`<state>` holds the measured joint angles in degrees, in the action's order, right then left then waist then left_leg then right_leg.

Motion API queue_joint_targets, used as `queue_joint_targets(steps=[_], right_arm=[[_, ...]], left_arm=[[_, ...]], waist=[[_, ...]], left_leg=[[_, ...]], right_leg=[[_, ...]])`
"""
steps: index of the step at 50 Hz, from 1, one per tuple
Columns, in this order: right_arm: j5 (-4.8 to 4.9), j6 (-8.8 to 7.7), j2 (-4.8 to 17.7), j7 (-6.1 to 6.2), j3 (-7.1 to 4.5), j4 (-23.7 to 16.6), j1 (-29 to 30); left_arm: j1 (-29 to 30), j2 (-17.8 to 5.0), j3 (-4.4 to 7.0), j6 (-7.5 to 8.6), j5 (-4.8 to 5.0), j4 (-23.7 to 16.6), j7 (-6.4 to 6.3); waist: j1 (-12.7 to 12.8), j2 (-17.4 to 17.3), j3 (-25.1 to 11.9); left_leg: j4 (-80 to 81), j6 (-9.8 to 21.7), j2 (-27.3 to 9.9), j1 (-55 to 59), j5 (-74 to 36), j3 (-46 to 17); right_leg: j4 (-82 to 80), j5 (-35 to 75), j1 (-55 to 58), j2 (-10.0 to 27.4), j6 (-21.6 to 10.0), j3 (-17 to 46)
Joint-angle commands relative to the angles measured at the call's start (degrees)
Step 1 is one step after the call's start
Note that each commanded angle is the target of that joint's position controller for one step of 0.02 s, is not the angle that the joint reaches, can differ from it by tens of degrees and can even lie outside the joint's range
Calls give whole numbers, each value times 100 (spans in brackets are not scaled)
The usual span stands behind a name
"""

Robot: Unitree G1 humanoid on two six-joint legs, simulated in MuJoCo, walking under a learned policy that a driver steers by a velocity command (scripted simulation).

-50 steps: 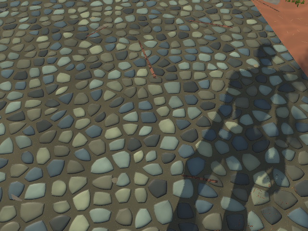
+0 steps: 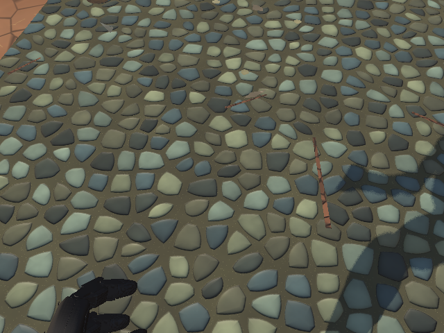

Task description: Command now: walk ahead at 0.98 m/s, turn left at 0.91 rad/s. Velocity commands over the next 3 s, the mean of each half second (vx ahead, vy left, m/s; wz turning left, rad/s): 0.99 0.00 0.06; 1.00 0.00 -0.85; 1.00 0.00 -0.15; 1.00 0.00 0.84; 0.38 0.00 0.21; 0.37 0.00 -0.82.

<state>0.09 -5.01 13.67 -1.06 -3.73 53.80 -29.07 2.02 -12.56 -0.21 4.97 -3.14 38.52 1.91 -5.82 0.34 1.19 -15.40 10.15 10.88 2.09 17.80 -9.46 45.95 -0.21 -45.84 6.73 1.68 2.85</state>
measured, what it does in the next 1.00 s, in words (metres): walks ahead, turning right: right foot, then left foot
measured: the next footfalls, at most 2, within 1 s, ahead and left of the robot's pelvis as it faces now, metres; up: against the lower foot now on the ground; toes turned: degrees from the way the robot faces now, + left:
right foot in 0.14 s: +0.36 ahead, -0.12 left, +0.00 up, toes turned +9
left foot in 0.54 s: +0.67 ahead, +0.15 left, +0.00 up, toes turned -4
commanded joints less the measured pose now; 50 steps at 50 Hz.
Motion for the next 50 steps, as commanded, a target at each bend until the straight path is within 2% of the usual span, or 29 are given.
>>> queue_joint_targets(steps=[1,4,6,7,8,9,10,11,12,13,15,18,20,22,24,26,27,28,29,31,33,37,42,44,46,47,48,49,50], right_arm=[[42,-91,969,41,-211,-399,-77],[55,-84,1222,124,-257,-512,227],[-95,-150,1505,101,-299,-508,553],[-194,-199,1136,91,-218,-584,753],[103,-181,131,62,9,-735,-168],[59,-187,519,83,55,-726,-150],[-56,-143,644,75,45,-811,579],[-190,-133,677,29,70,-970,1165],[-294,-121,634,-14,91,-1147,1596],[-389,-85,508,-61,133,-1353,1764],[-480,-42,360,-94,230,-1600,1912],[-433,-56,388,-197,373,-2072,2661],[-260,-68,351,-290,460,-2169,2990],[-190,-53,545,-237,407,-2134,3004],[-226,-64,764,-117,313,-2095,2913],[-314,-112,1052,48,135,-1771,1783],[-420,-140,1435,180,-7,-1692,768],[-581,-107,1844,257,-104,-1656,238],[-440,-37,1817,240,-164,-1637,514],[-309,-56,884,167,9,-1648,1188],[-291,-118,669,152,68,-1438,1148],[-113,-284,436,73,105,-1013,824],[-133,-321,761,147,55,-800,957],[-141,-289,1085,192,1,-742,670],[-176,-137,1500,279,-100,-782,644],[-208,-35,1666,309,-149,-866,864],[-248,44,1659,289,-155,-985,1064],[-256,48,1340,196,-127,-1011,1144],[-240,-44,739,123,82,-1622,394]], left_arm=[[689,-436,45,37,97,-595,9],[125,-742,139,43,143,-594,-115],[-1821,-1234,383,62,214,-53,-299],[-2990,-1495,507,51,125,240,-426],[-3115,-1924,626,80,-160,333,-411],[-2897,-1651,658,46,3,367,-227],[-2282,-1140,576,65,69,336,-151],[-2144,-849,525,73,105,429,-105],[-2269,-687,474,82,99,582,-97],[-2452,-533,407,89,132,781,-110],[-2684,-629,426,143,213,991,-121],[-2511,-921,508,172,223,878,-181],[-2289,-1187,611,160,230,742,-134],[-2477,-1392,675,174,318,722,-39],[-2752,-1401,677,143,358,797,-16],[-2893,-1524,713,108,365,854,-5],[-2722,-1290,650,139,406,725,2],[-2927,-427,453,132,515,488,-57],[-3068,-631,435,51,524,339,-95],[-2232,-767,455,-103,288,388,-36],[-2017,-602,451,-245,182,345,91],[-1164,-393,360,-439,115,-137,230],[-115,-487,205,-414,141,-602,441],[-97,-597,202,-412,146,-582,442],[-926,-884,293,-401,157,-382,364],[-1926,-1106,401,-390,155,-118,298],[-3143,-1377,567,-364,149,290,179],[-3024,-1717,784,-448,329,369,20],[-2321,-2472,849,-529,88,40,3]], waist=[[28,-337,353],[407,-463,-233],[1451,-511,-1234],[1914,-367,-1698],[1144,1647,-2331],[1163,1695,-2420],[1030,866,-1296],[1019,117,-763],[949,-88,-450],[767,15,-239],[550,314,-50],[431,256,294],[455,367,308],[529,378,244],[537,238,80],[17,-45,-701],[-491,-327,-1314],[-334,-1413,-1891],[-18,-1800,-1951],[123,-546,-530],[372,-567,-118],[554,-590,130],[670,-237,622],[718,-280,459],[1257,-588,-133],[1771,-687,-618],[2240,-504,-1155],[2020,533,-1022],[872,1509,-1511]], left_leg=[[429,264,-1220,-1073,-4083,-1175],[-608,-54,-1229,-552,-5712,-1215],[-2612,-142,-1284,-451,-6158,-988],[-4202,-161,-1074,-1272,-5012,-706],[-6629,-483,-193,-3307,213,-106],[-7024,-386,-254,-4010,676,10],[-6839,-353,-652,-4335,135,-18],[-6551,-367,-813,-4344,-37,90],[-6174,-383,-999,-4298,-53,163],[-5860,-469,-1109,-4205,17,229],[-5308,-654,-1311,-4347,317,313],[-3698,-949,-1550,-3847,-321,561],[-2560,-1049,-1289,-2215,-1204,906],[-2244,-1078,-1161,-1582,-1758,971],[-1712,-1028,-1091,-1401,-1589,939],[-1537,-889,-993,22,-962,1021],[-1382,-707,-1997,1199,259,32],[-554,-485,-3633,2066,2376,-2380],[146,-125,-3894,1692,3154,-3981],[103,-208,-3273,405,1728,-2036],[268,-374,-2859,-260,197,-778],[443,-518,-2695,-295,-2063,662],[954,-801,-2220,-859,-3312,2256],[424,-908,-2228,-490,-5825,2508],[-998,-958,-2453,-66,-7729,2485],[-2266,-888,-2593,-270,-8056,2380],[-4041,-825,-2546,-1043,-7170,2270],[-6354,-969,-1444,-2569,-1819,2240],[-8345,-1259,-952,-4748,1219,1583]], right_leg=[[-858,718,1335,-617,-94,-496],[-1683,320,2809,-965,-268,-356],[-1717,-105,4574,-843,-472,-487],[-1323,-1168,5810,-286,-627,-51],[-1614,-1940,7351,1577,-1604,3197],[-2618,-2951,7100,1556,-1942,4981],[-2883,-3162,6181,1197,-1890,4156],[-2930,-2656,5429,955,-1831,3463],[-2978,-2100,4914,685,-1685,2958],[-3079,-1741,4437,427,-1619,2653],[-3209,-1180,4124,295,-1699,2528],[-3766,-1003,2931,159,-1686,2057],[-4104,-845,1841,-174,-1462,1546],[-4120,-357,1969,-32,-1360,1629],[-3434,365,2738,-5,-1162,1606],[-1306,1464,2797,-451,-940,1214],[436,563,1925,-746,-801,941],[2245,-2777,652,-1111,-754,481],[3128,-2430,8,-896,-827,287],[3056,-1660,-233,-366,-792,126],[2782,-1572,-9,-151,-697,117],[2589,-1084,-449,-8,-691,-94],[377,219,700,-284,-930,-951],[-102,154,1475,-763,-1131,-1432],[-237,-351,2436,-1138,-1325,-1492],[-270,-629,3487,-1257,-1475,-1321],[-658,-828,5047,-1327,-1657,-933],[-1036,-1307,6051,-963,-1760,-70],[-1386,-496,7262,532,-2754,2927]])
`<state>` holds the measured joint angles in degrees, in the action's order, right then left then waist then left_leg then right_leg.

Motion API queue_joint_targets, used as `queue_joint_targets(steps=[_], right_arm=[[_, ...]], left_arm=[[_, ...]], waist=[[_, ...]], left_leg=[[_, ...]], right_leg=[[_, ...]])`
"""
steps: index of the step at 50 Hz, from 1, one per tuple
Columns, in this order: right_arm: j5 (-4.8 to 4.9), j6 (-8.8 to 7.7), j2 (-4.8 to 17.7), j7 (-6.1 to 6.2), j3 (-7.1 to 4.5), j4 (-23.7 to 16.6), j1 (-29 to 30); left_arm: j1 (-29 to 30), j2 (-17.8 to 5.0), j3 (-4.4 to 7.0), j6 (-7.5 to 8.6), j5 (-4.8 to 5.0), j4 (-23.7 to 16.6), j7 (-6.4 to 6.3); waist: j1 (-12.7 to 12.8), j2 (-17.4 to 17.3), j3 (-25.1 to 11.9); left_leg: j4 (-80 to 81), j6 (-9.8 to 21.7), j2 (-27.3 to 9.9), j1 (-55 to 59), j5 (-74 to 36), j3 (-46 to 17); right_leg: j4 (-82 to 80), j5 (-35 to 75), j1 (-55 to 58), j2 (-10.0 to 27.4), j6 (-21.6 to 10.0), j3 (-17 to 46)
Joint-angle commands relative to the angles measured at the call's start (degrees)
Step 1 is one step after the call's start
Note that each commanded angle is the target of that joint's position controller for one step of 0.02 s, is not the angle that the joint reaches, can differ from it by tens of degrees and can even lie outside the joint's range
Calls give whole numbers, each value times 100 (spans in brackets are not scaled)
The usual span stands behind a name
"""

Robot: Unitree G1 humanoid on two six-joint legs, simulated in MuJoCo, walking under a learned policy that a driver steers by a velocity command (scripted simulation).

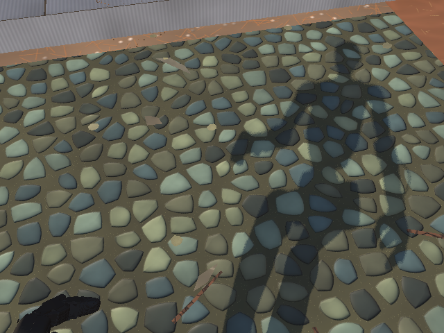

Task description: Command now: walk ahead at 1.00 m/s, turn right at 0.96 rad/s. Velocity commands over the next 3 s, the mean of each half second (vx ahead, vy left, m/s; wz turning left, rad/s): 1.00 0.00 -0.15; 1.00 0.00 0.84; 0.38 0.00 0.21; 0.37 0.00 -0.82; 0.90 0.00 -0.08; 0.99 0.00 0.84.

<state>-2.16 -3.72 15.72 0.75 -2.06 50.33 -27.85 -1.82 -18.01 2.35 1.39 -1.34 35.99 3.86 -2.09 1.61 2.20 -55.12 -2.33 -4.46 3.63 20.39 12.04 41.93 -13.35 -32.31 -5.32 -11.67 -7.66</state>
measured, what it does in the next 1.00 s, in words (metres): walks ahead, turning left: left foot, then right foot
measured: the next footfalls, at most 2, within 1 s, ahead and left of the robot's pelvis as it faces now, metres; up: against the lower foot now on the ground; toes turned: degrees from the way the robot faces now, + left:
left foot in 0.44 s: +0.61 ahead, +0.07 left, +0.00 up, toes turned -2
right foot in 0.88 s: +1.05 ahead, -0.07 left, +0.00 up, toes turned +20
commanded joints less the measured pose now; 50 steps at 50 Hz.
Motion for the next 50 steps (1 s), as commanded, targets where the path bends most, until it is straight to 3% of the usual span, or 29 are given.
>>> queue_joint_targets(steps=[1,2,3,5,6,10,13,15,18,20,21,22,23,24,26,27,28,30,34,39,41,42,43,44,45,46,47,48,50], right_arm=[[14,-323,885,-57,-76,-1558,953],[13,-408,940,-61,-49,-1611,1285],[-30,-396,896,-54,-24,-1612,1379],[-224,-145,793,-41,30,-1486,1148],[-239,-8,708,-57,47,-1417,1004],[-58,36,242,-220,219,-1754,2071],[130,4,209,-319,220,-1771,2679],[177,-13,330,-342,172,-1759,2825],[151,-25,599,-346,48,-1631,2627],[168,25,864,-299,-85,-1280,1416],[160,55,1004,-252,-186,-871,163],[95,105,1306,-172,-338,-604,-961],[55,174,1888,-165,-538,-531,-744],[126,189,1540,-252,-501,-783,-75],[154,157,1010,-221,-390,-671,170],[156,117,879,-177,-339,-587,193],[143,80,799,-143,-282,-540,294],[172,-25,944,-167,-301,-561,330],[240,-86,1035,-192,-378,-625,308],[286,-67,1207,-166,-487,-513,-79],[262,-51,1334,-99,-522,-546,66],[220,-61,1508,-108,-554,-560,158],[208,-100,1590,-139,-571,-634,470],[192,-184,1055,-142,-424,-789,633],[494,-160,196,-123,-178,-1042,-123],[321,-47,669,-82,-160,-1009,303],[184,17,923,-113,-231,-1010,960],[115,61,895,-185,-235,-1031,1220],[27,212,621,-336,-198,-1162,1439]], left_arm=[[-2276,-1829,637,-228,-37,109,-272],[-2147,-1511,577,-188,6,267,-349],[-1970,-1238,493,-112,35,371,-374],[-1618,-1000,386,69,45,333,-407],[-1547,-790,298,156,54,348,-393],[-1815,-604,224,446,102,611,-268],[-2275,-619,198,592,201,800,-201],[-2367,-758,205,619,128,933,-251],[-2380,-994,220,564,-33,1062,-420],[-2161,-1151,255,407,-242,1022,-549],[-1838,-1183,272,311,-306,939,-595],[-1526,-1059,227,315,-277,791,-604],[-2070,-277,64,446,76,527,-437],[-1707,-520,-35,580,-64,331,-436],[-1026,-562,-124,693,-106,118,-382],[-799,-477,-159,626,-200,-36,-361],[-848,-408,-204,495,-314,-63,-340],[-908,-309,-276,282,-373,-129,-309],[410,-179,-405,284,-170,-671,-202],[925,-230,-384,346,-69,-855,-244],[495,-443,-283,382,-68,-744,-316],[-202,-699,-161,407,-41,-556,-387],[-1293,-907,-40,439,-42,-309,-477],[-2649,-1321,149,450,-175,-127,-620],[-2479,-1681,244,419,-376,-105,-593],[-2040,-1334,285,335,-242,-138,-567],[-1647,-793,168,326,-188,-139,-548],[-1553,-538,112,325,-202,-13,-511],[-1751,-357,54,387,-179,303,-512]], waist=[[1078,449,-2271],[864,-118,-1162],[493,-517,-486],[-3,-710,-4],[-162,-733,33],[165,-303,444],[603,-279,445],[648,-180,485],[423,133,44],[-227,523,-669],[-844,462,-1143],[-1413,135,-1508],[-534,-2436,-1845],[-549,-1256,-1973],[-223,236,-729],[-22,351,-345],[221,322,-80],[394,11,140],[35,-260,543],[-388,-488,121],[-149,-501,-230],[204,-456,-741],[846,-424,-1297],[1358,95,-2148],[717,1924,-3002],[722,1373,-2446],[778,652,-1447],[700,104,-913],[478,302,-310]], left_leg=[[-4413,34,522,-5554,478,-1621],[-3669,97,174,-5711,162,-1726],[-2888,98,-78,-5324,1,-1709],[-2176,-28,-297,-4410,172,-1700],[-1780,-79,-423,-4092,239,-1624],[438,80,-539,-3674,-1804,-1123],[1635,478,-258,-3329,-3343,-764],[2127,688,-125,-3538,-3426,-739],[2345,948,582,-3284,-2456,-486],[2159,1143,1006,-2346,-1551,-436],[2301,1258,1073,-1263,-1343,-429],[2107,1566,599,209,-470,-1174],[2794,2700,-905,2183,426,-4755],[3796,2866,-1115,2152,616,-6199],[4109,2402,-893,415,299,-5049],[4191,2220,-621,-391,16,-4586],[4294,2094,-337,-1028,-176,-4256],[4498,2109,-24,-1785,-378,-3850],[4930,1857,421,-2698,-1290,-3343],[4272,1448,278,-1397,-3285,-3497],[3525,1220,259,-1043,-4359,-3551],[2607,1098,317,-930,-5007,-3467],[1320,987,516,-1457,-4689,-3364],[-471,1007,749,-2265,-3036,-2945],[-2190,817,1331,-4103,1093,-2258],[-2591,926,753,-4785,437,-1968],[-2361,901,506,-4912,-154,-1799],[-2125,852,315,-4801,-395,-1734],[-1938,744,98,-4668,-339,-1662]], right_leg=[[-2175,-757,6085,2049,-1770,5248],[-2792,-1191,5035,2023,-1442,5169],[-2888,-854,3948,1793,-1163,4687],[-2944,-9,2338,1290,-980,3826],[-3013,141,1831,1149,-916,3405],[-3497,1325,1178,601,-451,2066],[-3923,2230,1870,730,1,1631],[-4046,2886,2838,996,167,1357],[-3253,5905,4130,1248,483,812],[-1512,7793,4499,1476,659,615],[93,7774,4124,1433,731,390],[2390,6234,2722,1108,721,259],[5054,-100,-448,-221,1312,501],[5255,-833,-1372,-119,1139,1327],[4049,-305,-1192,594,1003,1500],[3529,-404,-944,774,1038,1473],[3224,-484,-679,840,1106,1389],[2575,-659,-507,977,1242,1193],[378,1083,84,957,1473,776],[-956,1928,601,602,1338,797],[-1379,1414,1437,382,1246,841],[-1354,876,2239,283,1162,836],[-1281,562,3539,579,1048,1026],[-1207,-1395,4955,1741,859,2074],[-2153,-2887,6314,3468,227,5254],[-2583,-3745,5638,3228,189,5734],[-2593,-2982,4759,2854,336,4553],[-2591,-1721,4088,2618,398,3638],[-2695,270,3309,2315,509,2411]])
Over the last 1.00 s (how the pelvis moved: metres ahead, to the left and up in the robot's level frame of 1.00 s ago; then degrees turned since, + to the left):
0.89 -0.05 -0.04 -27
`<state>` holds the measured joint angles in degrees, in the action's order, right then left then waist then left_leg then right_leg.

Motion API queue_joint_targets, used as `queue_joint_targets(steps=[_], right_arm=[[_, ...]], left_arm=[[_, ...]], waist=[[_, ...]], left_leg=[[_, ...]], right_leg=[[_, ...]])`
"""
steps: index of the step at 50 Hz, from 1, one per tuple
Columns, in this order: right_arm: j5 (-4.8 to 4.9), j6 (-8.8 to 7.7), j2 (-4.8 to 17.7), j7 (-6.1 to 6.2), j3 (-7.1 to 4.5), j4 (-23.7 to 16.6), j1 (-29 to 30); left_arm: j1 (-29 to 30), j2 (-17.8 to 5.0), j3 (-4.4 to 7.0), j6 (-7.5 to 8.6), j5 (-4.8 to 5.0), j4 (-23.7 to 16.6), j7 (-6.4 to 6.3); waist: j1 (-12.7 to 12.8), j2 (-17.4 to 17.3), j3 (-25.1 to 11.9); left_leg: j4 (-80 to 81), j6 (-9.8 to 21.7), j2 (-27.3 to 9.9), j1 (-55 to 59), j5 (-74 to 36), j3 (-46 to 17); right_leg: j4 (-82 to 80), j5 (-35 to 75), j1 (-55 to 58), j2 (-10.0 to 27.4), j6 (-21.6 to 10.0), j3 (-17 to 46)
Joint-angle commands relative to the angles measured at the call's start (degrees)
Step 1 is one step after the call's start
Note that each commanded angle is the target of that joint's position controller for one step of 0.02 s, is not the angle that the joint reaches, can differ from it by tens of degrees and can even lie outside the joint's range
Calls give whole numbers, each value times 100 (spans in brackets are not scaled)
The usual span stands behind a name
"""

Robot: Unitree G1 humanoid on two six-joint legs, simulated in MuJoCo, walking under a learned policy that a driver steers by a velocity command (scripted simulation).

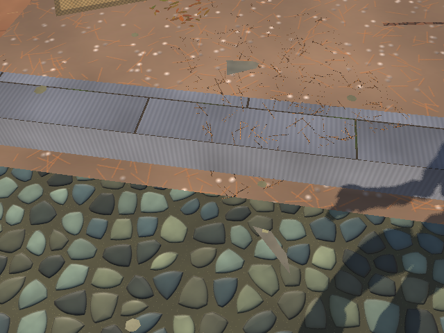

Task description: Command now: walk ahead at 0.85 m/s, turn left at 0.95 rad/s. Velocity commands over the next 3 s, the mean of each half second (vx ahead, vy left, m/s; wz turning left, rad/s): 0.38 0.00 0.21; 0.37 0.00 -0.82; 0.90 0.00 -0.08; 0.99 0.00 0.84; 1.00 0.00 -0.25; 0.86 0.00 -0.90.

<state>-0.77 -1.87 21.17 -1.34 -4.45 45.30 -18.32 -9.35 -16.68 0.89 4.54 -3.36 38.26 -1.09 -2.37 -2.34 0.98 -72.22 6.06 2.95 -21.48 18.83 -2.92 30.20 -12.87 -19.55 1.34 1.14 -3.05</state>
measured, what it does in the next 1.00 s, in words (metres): walks ahead, turning right: left foot, then right foot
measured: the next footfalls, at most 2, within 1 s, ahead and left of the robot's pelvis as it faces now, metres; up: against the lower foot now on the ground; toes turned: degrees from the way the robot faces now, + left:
left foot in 0.26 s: +0.41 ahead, +0.10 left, +0.00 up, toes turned +10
right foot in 0.68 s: +0.41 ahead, -0.12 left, +0.00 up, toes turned -9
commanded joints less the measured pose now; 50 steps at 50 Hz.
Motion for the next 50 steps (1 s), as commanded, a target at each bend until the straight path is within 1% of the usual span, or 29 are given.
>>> queue_joint_targets(steps=[1,3,5,6,7,9,10,12,13,14,15,16,17,18,19,22,23,24,27,32,33,34,35,36,37,38,41,44,50], right_arm=[[-115,116,-42,-134,69,-729,578],[-145,208,-186,-147,120,-1002,865],[-136,195,-251,-226,193,-1280,1151],[514,72,-123,-168,129,-1154,882],[422,-19,-163,-206,193,-1156,1078],[147,-122,-170,-304,172,-1221,1170],[90,-139,-57,-322,126,-1234,1064],[8,-160,247,-235,-13,-987,279],[-79,-142,486,-114,-85,-906,3],[-263,-128,1027,40,-88,-879,-25],[-418,-168,754,39,39,-1135,-77],[-259,-123,600,-7,12,-1200,71],[-49,-152,474,-42,51,-1117,536],[51,-176,262,-27,110,-1020,819],[37,-170,128,-8,140,-983,1039],[-112,-150,160,70,69,-934,1468],[-87,-124,-73,174,170,-779,957],[-99,-112,-24,199,154,-710,1005],[-107,-60,-18,181,111,-794,1281],[-56,130,256,172,-47,-750,1078],[-28,176,226,187,-57,-710,998],[-93,253,115,163,-55,-686,799],[-148,366,-289,132,77,-1047,951],[-332,379,-117,117,77,-1317,1434],[-263,300,155,75,-3,-1331,1602],[-155,195,328,37,-70,-1243,1509],[-258,85,138,-26,-34,-850,1124],[-200,113,36,-44,0,-887,1360],[-101,4,26,-28,86,-1141,2129]], left_arm=[[-1081,-346,169,130,103,221,26],[-1065,-286,163,214,257,371,104],[-598,-429,194,234,303,374,93],[460,-749,350,183,469,-23,-46],[405,-849,362,197,503,-37,-125],[-321,-1198,448,266,508,206,-172],[-476,-1387,498,281,566,275,-155],[-530,-1409,469,243,630,366,-80],[-587,-1255,395,219,645,405,-39],[-1188,-567,176,175,309,345,48],[-2259,-649,75,135,563,625,137],[-1713,-1327,263,59,675,653,142],[-1137,-1260,287,-21,685,396,101],[-930,-1038,257,-125,584,427,6],[-1061,-1005,296,-262,546,480,-40],[-1338,-734,358,-595,526,427,-117],[-1437,-374,267,-719,100,483,23],[-1378,-229,259,-760,138,406,99],[-908,-262,257,-806,262,206,266],[-443,-489,365,-845,225,-118,361],[-612,-527,401,-802,184,-63,345],[-1075,-761,484,-733,127,101,311],[-1391,-1582,695,-690,163,82,249],[-1453,-1797,770,-704,169,-63,250],[-1150,-1551,711,-758,183,-73,221],[-830,-1332,645,-783,252,-120,199],[-712,-1017,575,-581,300,-109,231],[-1113,-1059,617,-431,346,46,287],[-1360,-1224,672,-335,290,47,235]], waist=[[393,729,-31],[221,790,68],[-17,1029,215],[-158,1144,382],[-64,882,270],[-6,610,-112],[-108,683,-254],[-637,545,-612],[-880,391,-709],[-413,-1351,-1376],[-333,-1200,-3314],[-549,-268,-3270],[-301,-10,-2235],[-73,317,-1626],[175,168,-1229],[547,-219,-848],[495,17,-808],[590,-186,-761],[516,-609,-830],[374,-545,-614],[435,-278,-560],[520,491,-450],[541,2194,-36],[818,1849,2],[673,1495,373],[454,1307,477],[358,866,-31],[500,685,-99],[792,930,68]], left_leg=[[-172,-153,-706,-2190,-21,-97],[154,-231,-691,-2360,-101,92],[1238,-280,-632,-1967,-795,297],[1924,-405,-706,-1713,-1364,310],[2709,-440,-590,-951,-1939,451],[3373,-383,-97,276,-2400,660],[3520,-253,60,642,-2273,602],[4075,146,114,1678,-2686,365],[4592,334,-128,2317,-3672,179],[3619,919,-1812,3892,-8233,-1142],[3453,2130,-3302,5015,-8598,-2982],[3952,1892,-2814,4191,-7359,-2426],[4266,1567,-2495,3435,-6229,-1868],[4502,1309,-2273,2692,-5559,-1561],[4745,1235,-2132,1939,-5169,-1245],[5447,1177,-2043,485,-4148,-438],[5382,1026,-2019,303,-4719,-15],[5350,865,-1910,297,-4638,308],[5319,515,-1792,296,-3205,844],[4765,112,-2211,515,-1339,900],[4266,-128,-2058,389,-766,1039],[3302,-448,-1687,-124,838,1247],[1573,-872,-638,-1787,2317,1524],[971,-833,-286,-2507,1998,239],[877,-772,-484,-2722,1226,-50],[1113,-770,-574,-2466,529,-42],[1462,-880,-564,-1640,-529,102],[1975,-984,-472,-1826,-739,68],[3348,-1203,-287,-1637,-742,-10]], right_leg=[[-1435,1721,1895,1613,-738,1502],[-1381,3693,1785,1556,-641,678],[-1611,4042,1255,1319,-535,-113],[-1720,3450,997,1003,-467,-455],[-1660,3522,618,872,-452,-624],[-1346,4263,601,926,-502,-559],[-1112,4720,758,1032,-563,-470],[62,5051,954,1060,-542,-398],[1178,4290,683,802,-367,-429],[3958,-2117,-642,-79,-42,-383],[5541,-3121,-1287,-503,30,1412],[5410,-2665,-1079,-200,80,1641],[4821,-2284,-1477,38,165,1354],[4473,-2024,-1540,271,296,1082],[4369,-1862,-1308,382,388,950],[4233,-1586,-718,457,559,625],[3927,-1237,-466,299,330,279],[3526,-945,-497,324,220,262],[2368,-145,-154,359,0,54],[972,-428,373,167,-249,-226],[493,-355,687,38,-359,-172],[-220,-697,1040,178,-597,526],[-1374,-2205,1241,1463,-1273,3195],[-2396,-4169,1108,1797,-1821,4807],[-2612,-5017,896,1725,-1785,4549],[-2544,-4289,664,1468,-1574,4006],[-2215,-2346,855,727,-1256,2885],[-2076,-1922,1315,567,-1372,2870],[-1810,-1565,1289,436,-1515,3239]])
Over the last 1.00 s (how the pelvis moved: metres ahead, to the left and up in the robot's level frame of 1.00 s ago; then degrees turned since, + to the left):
0.93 0.03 0.04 24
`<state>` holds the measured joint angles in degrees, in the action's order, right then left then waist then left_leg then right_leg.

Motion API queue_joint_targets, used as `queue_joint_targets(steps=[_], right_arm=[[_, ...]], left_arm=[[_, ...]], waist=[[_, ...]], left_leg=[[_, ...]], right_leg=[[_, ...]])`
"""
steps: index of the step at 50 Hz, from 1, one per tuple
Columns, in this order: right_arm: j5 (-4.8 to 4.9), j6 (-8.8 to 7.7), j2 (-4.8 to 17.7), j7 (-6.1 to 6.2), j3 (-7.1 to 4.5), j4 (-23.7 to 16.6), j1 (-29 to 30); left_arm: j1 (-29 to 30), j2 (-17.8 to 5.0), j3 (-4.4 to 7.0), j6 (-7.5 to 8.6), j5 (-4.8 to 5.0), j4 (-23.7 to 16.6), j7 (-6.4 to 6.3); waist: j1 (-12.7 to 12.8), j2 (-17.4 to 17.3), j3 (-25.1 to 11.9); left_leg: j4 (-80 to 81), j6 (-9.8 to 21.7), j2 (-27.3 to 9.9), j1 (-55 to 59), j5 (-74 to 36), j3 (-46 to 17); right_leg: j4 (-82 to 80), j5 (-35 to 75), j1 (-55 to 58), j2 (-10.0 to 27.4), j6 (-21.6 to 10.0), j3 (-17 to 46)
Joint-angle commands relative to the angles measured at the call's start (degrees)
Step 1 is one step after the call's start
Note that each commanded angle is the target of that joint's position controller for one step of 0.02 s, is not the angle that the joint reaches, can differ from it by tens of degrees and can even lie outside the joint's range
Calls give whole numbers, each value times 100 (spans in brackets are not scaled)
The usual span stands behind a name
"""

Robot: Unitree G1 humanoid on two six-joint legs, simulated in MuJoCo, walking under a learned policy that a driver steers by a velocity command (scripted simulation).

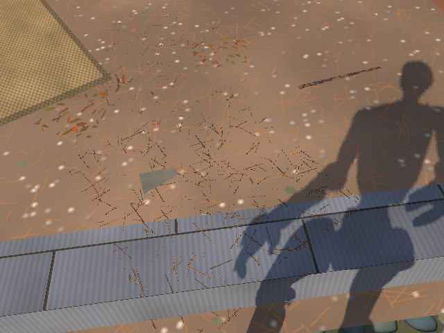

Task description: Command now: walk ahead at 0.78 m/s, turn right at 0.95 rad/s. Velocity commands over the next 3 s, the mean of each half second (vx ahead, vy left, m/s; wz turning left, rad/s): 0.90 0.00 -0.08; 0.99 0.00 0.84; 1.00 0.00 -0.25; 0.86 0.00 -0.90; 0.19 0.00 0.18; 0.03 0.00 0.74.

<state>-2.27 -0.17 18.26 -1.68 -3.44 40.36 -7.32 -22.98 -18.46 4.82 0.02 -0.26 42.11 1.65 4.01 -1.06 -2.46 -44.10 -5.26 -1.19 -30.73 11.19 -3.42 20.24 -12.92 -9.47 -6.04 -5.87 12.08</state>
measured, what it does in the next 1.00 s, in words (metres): climbs, turning left: left foot, then right foot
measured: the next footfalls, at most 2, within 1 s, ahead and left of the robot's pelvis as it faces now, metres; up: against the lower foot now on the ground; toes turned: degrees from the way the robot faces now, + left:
left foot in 0.14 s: +0.20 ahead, +0.14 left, +0.00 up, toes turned -10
right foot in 0.52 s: +0.47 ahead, -0.09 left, +0.00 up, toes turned +4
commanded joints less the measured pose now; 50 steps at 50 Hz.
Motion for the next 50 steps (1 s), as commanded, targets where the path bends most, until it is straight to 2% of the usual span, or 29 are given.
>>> queue_joint_targets(steps=[1,5,7,8,9,10,12,14,17,21,22,24,25,26,27,28,29,31,34,37,39,41,43,44,45,46,47,48,50], right_arm=[[70,-195,330,10,0,-699,1147],[167,-317,445,94,16,-655,680],[22,-442,672,201,-82,-327,-402],[-87,-509,1076,286,-204,-152,-1363],[-214,-475,1761,292,-387,-19,-1968],[-152,-445,1345,201,-342,24,-1648],[-1,-449,751,86,-194,15,-1405],[87,-508,514,64,-94,190,-1557],[183,-552,518,120,-102,391,-1750],[194,-524,817,145,-233,417,-1418],[242,-545,852,121,-249,445,-1481],[352,-599,914,97,-271,409,-1299],[378,-650,799,55,-247,327,-1119],[374,-695,154,93,-88,157,-915],[526,-605,-302,132,47,-203,-1143],[307,-404,83,188,38,-138,-1263],[104,-299,98,165,31,-87,-1043],[-34,-173,-244,38,102,-323,-751],[61,26,-1020,156,359,-1185,469],[183,162,-1092,408,482,-1829,1279],[176,181,-1057,339,596,-2184,2008],[110,205,-794,105,590,-1807,1067],[105,290,-342,1,410,-1551,496],[121,289,-67,-59,242,-1252,-585],[130,207,348,-111,89,-1091,-1256],[228,124,842,-129,-175,-1159,-1021],[363,143,1288,-30,-331,-1012,-374],[219,207,1236,101,-368,-1079,-484],[119,-64,872,224,-283,-301,-1137]], left_arm=[[38,-1085,290,136,-27,-358,-34],[564,-1051,263,233,-36,-473,-11],[418,-751,123,357,-54,-320,-15],[533,-486,10,471,-28,-341,-4],[551,-182,-94,532,143,-650,-13],[748,-381,-135,484,12,-561,-89],[1132,-591,-134,482,-274,-479,-7],[1593,-521,-189,484,-458,-634,51],[1997,-264,-369,466,-467,-922,124],[2562,-32,-553,517,-247,-1207,137],[2377,-139,-514,514,-214,-1150,64],[797,-456,-332,471,-255,-691,-162],[-58,-721,-193,479,-315,-471,-290],[-1078,-1076,-37,503,-425,-319,-399],[-572,-1382,-12,428,-428,-368,-396],[291,-907,-33,358,-388,-571,-381],[555,-379,-143,369,-319,-582,-329],[317,-143,-213,494,-278,-274,-254],[-302,116,-270,722,-306,523,-142],[125,196,-352,810,-302,931,-51],[-52,433,-451,709,-193,1293,-50],[307,176,-525,633,12,962,-273],[-138,-1254,-187,714,250,664,-405],[128,-1821,80,608,173,401,-403],[320,-1933,210,505,107,111,-303],[155,-1487,228,536,-12,-55,-146],[722,-328,-43,682,-139,-791,175],[1265,-72,-124,882,-461,-1463,195],[1436,575,-440,890,-393,-1646,9]], waist=[[180,826,436],[-186,885,334],[-642,557,-80],[-1146,-167,-531],[-1152,-1862,-940],[-947,-1236,-287],[-774,-182,152],[-702,-334,505],[-595,-508,596],[-486,-677,498],[-417,-671,314],[466,-360,-582],[878,-159,-1000],[1191,747,-1481],[481,1765,-1498],[158,1129,-1039],[77,609,-411],[-182,411,300],[-354,992,873],[-979,580,1323],[-1060,262,1672],[-1417,188,693],[-1609,513,-850],[-1962,1007,-1653],[-2026,1164,-2150],[-1742,729,-2029],[-1208,-1738,-1535],[-1125,-1016,-1727],[-728,252,-269]], left_leg=[[765,-51,158,-561,85,17],[1599,227,173,1090,-3,84],[1875,528,99,2805,-12,251],[2187,743,-607,3831,999,-589],[3227,1352,-1755,4755,3332,-3511],[3321,1555,-1964,4388,3567,-4335],[3121,1629,-1451,3808,2767,-3129],[3391,1631,-950,3256,1602,-2504],[3420,1820,-674,2849,-303,-2018],[3454,1628,-325,1490,-2527,-1405],[3211,1541,-399,1516,-3301,-1416],[1390,1333,-154,1316,-4879,-1096],[48,1212,103,465,-3911,-1091],[-1903,1171,499,-564,-714,-729],[-3134,1145,693,-1577,1313,-410],[-4045,1146,174,-1880,960,-164],[-4611,1144,23,-2198,828,24],[-5586,1109,-133,-2688,838,108],[-8485,1281,-46,-4624,1772,-68],[-8533,1510,57,-5111,2009,-233],[-6664,1549,87,-4455,1873,562],[-4788,1543,216,-933,923,1668],[-3851,1536,651,626,1024,1936],[-3221,1621,854,973,1668,1572],[-2464,1742,1143,1544,2556,1002],[-962,2141,1120,2312,2991,-502],[1389,2907,74,2958,3078,-4015],[2347,3143,-478,3419,3196,-5748],[2447,2565,-675,2375,1745,-4770]], right_leg=[[-742,-1511,213,1158,-827,1809],[-509,-1072,-504,1131,-666,1923],[324,15,-954,907,-449,1479],[1971,581,-1418,480,-257,783],[3553,-745,-2835,-343,55,-162],[4371,-1111,-3656,-57,-7,-163],[4617,-450,-3765,481,35,-437],[4121,-173,-3588,751,264,-662],[3399,-173,-3318,722,619,-1009],[1448,330,-1093,263,692,-1470],[1304,707,-603,217,629,-1421],[1053,748,1221,204,440,-1348],[1061,548,2487,620,370,-1146],[630,-920,3507,1994,224,266],[-644,-1623,3301,3295,-10,2860],[-541,-2941,2496,3249,-374,2873],[-482,-2854,1915,2920,-430,2140],[-667,-1805,976,2534,-272,949],[-1081,-1135,600,2881,-266,152],[-1728,-953,-239,2637,222,-1209],[-2127,377,-977,1893,490,-2328],[-2076,4540,-1931,1446,274,-3338],[-604,9336,-521,1944,-13,-2906],[800,10311,574,2115,-88,-2722],[2611,10436,962,2279,-140,-2384],[5163,6244,40,1818,74,-2128],[7976,311,-3203,305,527,-1699],[9841,268,-4605,254,424,-561],[9975,-158,-5285,691,339,-491]])
Over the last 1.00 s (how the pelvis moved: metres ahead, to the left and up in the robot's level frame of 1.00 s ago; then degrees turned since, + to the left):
0.43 -0.06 0.02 -22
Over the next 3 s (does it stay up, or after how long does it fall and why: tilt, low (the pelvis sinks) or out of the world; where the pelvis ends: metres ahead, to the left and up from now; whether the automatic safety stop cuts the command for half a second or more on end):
stays up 1.89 0.51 0.15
